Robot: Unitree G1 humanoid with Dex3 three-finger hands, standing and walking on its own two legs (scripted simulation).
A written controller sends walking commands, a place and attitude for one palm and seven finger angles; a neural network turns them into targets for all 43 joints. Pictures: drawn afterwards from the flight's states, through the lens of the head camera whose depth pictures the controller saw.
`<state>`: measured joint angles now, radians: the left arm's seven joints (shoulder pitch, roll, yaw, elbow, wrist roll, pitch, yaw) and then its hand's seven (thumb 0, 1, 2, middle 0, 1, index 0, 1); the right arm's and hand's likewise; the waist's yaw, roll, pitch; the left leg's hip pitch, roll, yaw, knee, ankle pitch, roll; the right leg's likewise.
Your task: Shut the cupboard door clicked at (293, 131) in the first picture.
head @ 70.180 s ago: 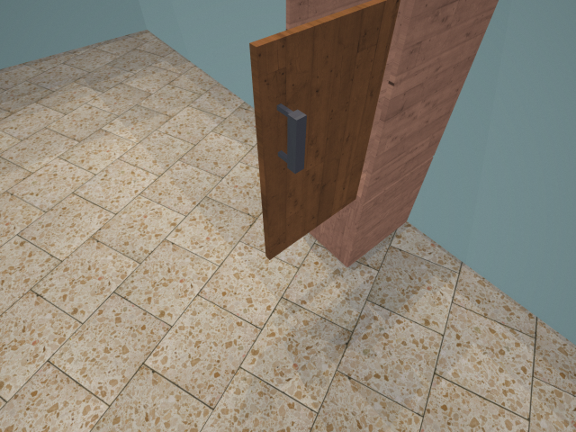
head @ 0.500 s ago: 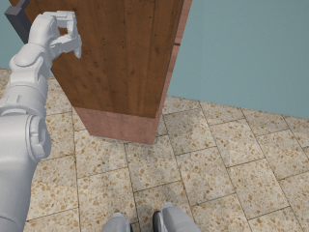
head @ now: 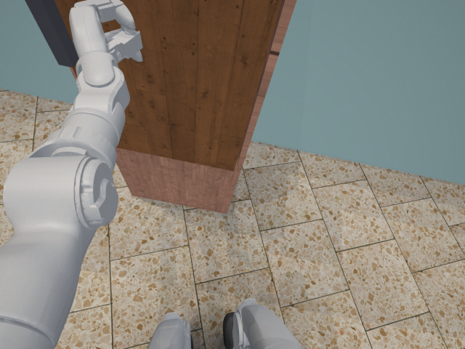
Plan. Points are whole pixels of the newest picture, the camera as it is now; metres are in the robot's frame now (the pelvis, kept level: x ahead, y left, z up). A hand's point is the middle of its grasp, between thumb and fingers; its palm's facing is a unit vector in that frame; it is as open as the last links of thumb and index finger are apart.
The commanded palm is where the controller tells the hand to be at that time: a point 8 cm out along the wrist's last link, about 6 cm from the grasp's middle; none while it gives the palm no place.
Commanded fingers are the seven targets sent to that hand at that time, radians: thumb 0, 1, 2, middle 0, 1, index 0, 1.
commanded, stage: pull the fist back off the door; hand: left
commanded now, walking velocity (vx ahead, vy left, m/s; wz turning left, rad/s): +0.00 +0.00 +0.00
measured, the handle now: (59, 18) +0.62 +0.19 +0.14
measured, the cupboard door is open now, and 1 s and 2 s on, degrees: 0 0 0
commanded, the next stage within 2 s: draw the hand back to the body in 0.64 s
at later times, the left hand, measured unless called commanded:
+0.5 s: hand (156, 52) +0.56 +0.05 +0.13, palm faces +0.11 -0.99 +0.00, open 3.2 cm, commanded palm +0.50 +0.10 +0.14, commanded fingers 0.00 0.90 0.90 -1.30 -1.50 -1.30 -1.50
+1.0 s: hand (127, 79) +0.48 +0.09 +0.16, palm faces +0.12 -0.99 -0.02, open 3.1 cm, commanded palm +0.43 +0.14 +0.16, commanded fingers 0.00 0.90 0.90 -1.30 -1.50 -1.30 -1.50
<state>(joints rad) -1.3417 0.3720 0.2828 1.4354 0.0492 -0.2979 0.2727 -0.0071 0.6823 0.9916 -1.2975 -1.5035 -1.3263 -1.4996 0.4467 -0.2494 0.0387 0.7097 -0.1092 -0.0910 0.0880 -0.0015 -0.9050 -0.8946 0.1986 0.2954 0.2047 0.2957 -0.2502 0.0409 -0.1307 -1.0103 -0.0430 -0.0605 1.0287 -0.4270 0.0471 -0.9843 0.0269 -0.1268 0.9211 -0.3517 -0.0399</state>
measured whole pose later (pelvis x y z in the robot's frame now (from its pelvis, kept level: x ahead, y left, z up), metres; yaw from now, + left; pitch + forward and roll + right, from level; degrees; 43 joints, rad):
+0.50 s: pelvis +0.03 -0.01 +0.03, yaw -4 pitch +19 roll -1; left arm -0.98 0.27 0.33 1.18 0.00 -0.39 0.21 0.02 0.92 0.92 -1.30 -1.50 -1.30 -1.50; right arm 0.51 -0.28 -0.01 0.66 -0.06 -0.01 0.08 0.00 -0.91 -0.89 0.20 0.30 0.20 0.30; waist -0.20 0.05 -0.11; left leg -0.77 -0.01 0.03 0.86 -0.42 0.04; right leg -0.80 0.07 -0.03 0.80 -0.33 -0.04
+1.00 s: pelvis +0.04 -0.02 +0.05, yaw -3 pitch +10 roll +0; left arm -0.56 0.16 0.20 0.73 -0.09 -0.28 0.11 0.01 0.90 0.90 -1.30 -1.50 -1.30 -1.50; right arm 0.33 -0.24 0.00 0.58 0.01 0.03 0.03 0.00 -0.91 -0.90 0.20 0.30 0.20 0.30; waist -0.05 0.05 -0.12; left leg -0.50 -0.02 0.02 0.73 -0.40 0.03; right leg -0.55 0.06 -0.02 0.71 -0.34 -0.06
